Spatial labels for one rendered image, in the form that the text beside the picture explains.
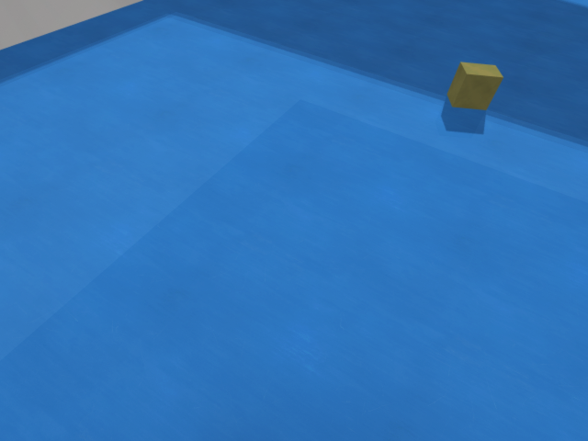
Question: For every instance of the carton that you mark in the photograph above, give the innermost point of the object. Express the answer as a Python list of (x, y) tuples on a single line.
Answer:
[(474, 85)]

